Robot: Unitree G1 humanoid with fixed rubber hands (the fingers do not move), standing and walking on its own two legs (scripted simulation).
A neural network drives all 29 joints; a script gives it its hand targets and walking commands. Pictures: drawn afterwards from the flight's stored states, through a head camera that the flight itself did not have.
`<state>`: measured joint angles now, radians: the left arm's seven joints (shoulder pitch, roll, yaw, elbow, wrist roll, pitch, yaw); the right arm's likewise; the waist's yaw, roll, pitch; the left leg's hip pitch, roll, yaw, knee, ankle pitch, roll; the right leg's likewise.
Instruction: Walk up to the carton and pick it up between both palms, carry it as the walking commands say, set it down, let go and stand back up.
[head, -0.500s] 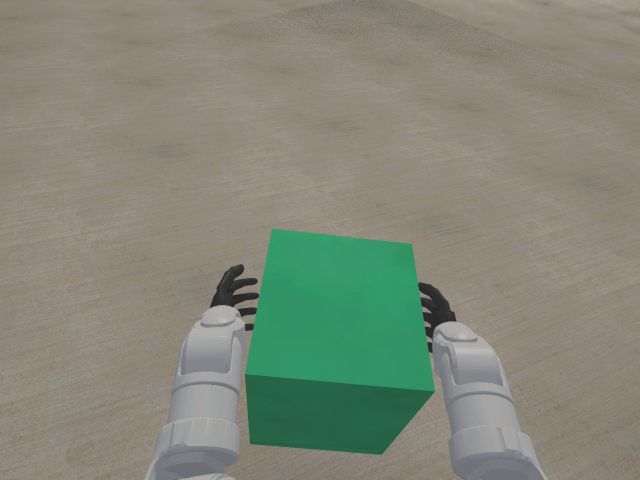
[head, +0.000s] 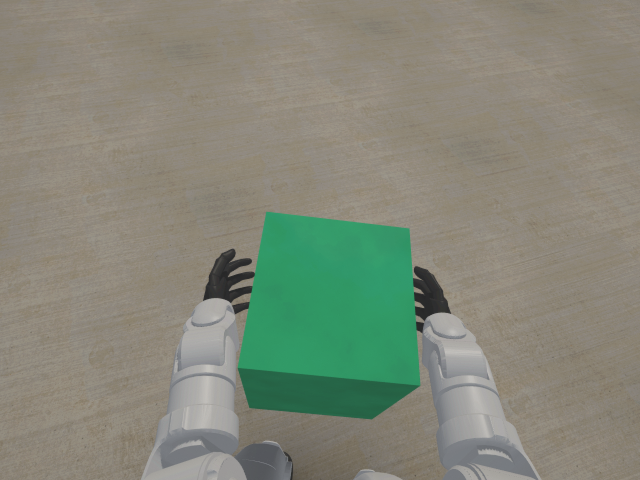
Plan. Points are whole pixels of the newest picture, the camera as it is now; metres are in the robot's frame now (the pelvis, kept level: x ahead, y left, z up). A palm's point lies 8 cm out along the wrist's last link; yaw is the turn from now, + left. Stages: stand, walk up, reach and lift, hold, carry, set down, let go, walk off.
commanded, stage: set down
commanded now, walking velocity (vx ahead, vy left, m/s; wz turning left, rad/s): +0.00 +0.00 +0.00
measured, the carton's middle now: (323, 324) +0.33 +0.05 -0.09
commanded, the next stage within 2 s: none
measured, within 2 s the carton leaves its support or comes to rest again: neither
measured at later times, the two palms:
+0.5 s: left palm (208, 322) +0.31 +0.23 -0.11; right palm (391, 326) +0.36 -0.06 -0.12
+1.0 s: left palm (218, 332) +0.33 +0.23 -0.21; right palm (378, 336) +0.37 -0.05 -0.21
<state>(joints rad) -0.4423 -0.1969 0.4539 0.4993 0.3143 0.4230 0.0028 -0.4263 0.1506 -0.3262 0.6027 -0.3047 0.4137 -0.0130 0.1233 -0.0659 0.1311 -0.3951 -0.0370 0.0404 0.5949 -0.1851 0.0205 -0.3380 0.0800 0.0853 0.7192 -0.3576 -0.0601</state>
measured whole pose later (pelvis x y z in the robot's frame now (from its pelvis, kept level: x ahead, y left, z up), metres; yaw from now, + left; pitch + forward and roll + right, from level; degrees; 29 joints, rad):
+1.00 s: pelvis -0.04 +0.03 -0.13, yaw +2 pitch +28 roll -2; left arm -0.65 -0.04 0.30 0.61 0.08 0.17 0.12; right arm -0.70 0.02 -0.23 0.79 -0.02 0.11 -0.13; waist 0.07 -0.06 -0.02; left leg -1.44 -0.06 0.00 1.30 -0.34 0.05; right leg -1.32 0.11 0.03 1.38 -0.54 -0.01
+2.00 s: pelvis -0.07 +0.02 -0.27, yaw -1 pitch +38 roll -4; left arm -1.01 0.09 0.41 0.67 0.11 0.27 0.04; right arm -1.05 0.00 -0.28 0.78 -0.05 0.24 -0.19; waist 0.10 -0.07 0.04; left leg -2.04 -0.03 -0.01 1.78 -0.40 0.04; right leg -1.91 0.15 -0.04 1.86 -0.63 -0.01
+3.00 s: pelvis -0.08 +0.02 -0.38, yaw +0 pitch +28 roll -1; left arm -1.41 0.30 0.32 0.82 -0.05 0.28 0.07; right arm -1.43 -0.16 -0.14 0.85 0.11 0.28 -0.27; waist 0.14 -0.06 0.52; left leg -2.19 0.00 0.04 2.13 -0.43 0.05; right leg -2.05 0.17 -0.06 2.25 -0.70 -0.01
